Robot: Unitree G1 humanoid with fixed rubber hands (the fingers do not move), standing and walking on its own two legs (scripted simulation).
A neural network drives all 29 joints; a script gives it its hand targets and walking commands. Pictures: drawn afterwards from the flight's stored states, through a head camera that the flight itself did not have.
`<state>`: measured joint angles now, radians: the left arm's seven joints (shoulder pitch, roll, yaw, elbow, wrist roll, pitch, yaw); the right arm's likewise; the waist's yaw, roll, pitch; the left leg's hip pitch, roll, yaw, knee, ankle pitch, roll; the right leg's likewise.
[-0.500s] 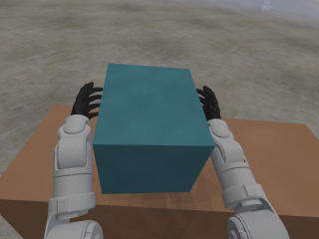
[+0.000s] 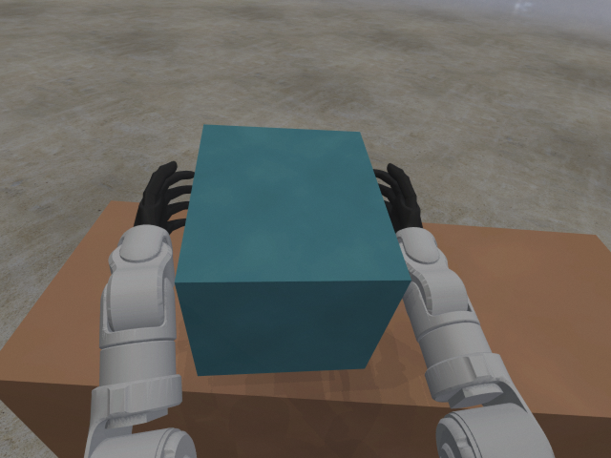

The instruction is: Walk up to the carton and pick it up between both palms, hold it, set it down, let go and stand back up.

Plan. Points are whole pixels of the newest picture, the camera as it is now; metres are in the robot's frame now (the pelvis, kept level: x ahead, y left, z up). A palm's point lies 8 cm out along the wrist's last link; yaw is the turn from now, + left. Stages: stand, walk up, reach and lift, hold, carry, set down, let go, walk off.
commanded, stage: hold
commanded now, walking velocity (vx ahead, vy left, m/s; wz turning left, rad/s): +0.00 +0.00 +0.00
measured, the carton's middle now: (283, 246) +0.37 +0.01 +0.14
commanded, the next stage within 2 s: none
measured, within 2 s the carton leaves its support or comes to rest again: neither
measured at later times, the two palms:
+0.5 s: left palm (153, 227) +0.36 +0.16 +0.18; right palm (402, 225) +0.36 -0.14 +0.18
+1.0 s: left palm (153, 227) +0.36 +0.16 +0.18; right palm (402, 225) +0.36 -0.15 +0.18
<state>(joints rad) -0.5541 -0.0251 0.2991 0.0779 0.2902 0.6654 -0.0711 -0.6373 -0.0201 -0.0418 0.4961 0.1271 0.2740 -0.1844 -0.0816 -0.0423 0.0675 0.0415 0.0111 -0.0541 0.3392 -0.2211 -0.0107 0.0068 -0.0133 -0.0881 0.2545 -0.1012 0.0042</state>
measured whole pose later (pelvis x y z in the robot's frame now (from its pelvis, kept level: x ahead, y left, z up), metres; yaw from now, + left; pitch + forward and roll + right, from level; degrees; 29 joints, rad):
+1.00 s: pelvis +0.00 +0.00 +0.00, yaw +0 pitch -9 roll -1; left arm -0.56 -0.03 0.30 0.09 0.29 0.67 -0.07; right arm -0.65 -0.02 -0.05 0.51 0.13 0.28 -0.18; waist -0.08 -0.05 0.06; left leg 0.04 0.01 -0.05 0.34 -0.22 -0.01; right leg 0.01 -0.01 -0.09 0.25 -0.10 0.01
